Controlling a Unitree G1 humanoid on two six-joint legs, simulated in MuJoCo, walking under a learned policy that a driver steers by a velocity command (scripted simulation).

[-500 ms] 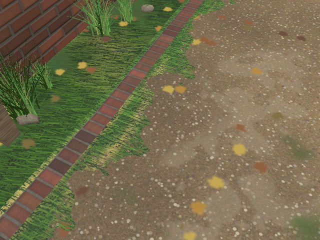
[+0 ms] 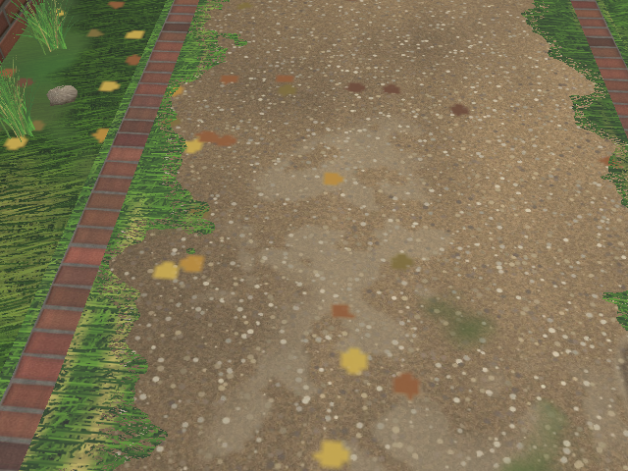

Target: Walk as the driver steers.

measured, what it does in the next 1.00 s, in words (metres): walks ahead, turning right: right foot, then left foot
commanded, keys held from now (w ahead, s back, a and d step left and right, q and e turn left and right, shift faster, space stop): w+e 0.30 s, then e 0.10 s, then no key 0.26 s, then w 0.34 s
